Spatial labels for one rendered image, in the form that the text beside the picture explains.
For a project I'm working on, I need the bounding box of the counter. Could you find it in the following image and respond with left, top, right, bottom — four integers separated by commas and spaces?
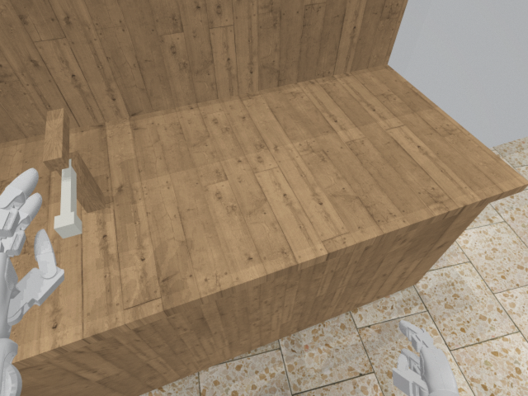
0, 0, 528, 396

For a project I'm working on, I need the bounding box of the robot right hand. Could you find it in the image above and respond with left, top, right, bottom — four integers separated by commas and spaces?
393, 320, 459, 396

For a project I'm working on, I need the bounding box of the tap lever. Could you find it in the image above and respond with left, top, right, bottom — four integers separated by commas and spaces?
54, 159, 83, 238

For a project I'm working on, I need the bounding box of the robot left hand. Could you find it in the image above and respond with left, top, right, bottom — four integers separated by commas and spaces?
0, 168, 64, 338

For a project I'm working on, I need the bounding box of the robot left forearm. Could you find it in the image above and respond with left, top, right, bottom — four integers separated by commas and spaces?
0, 338, 22, 396

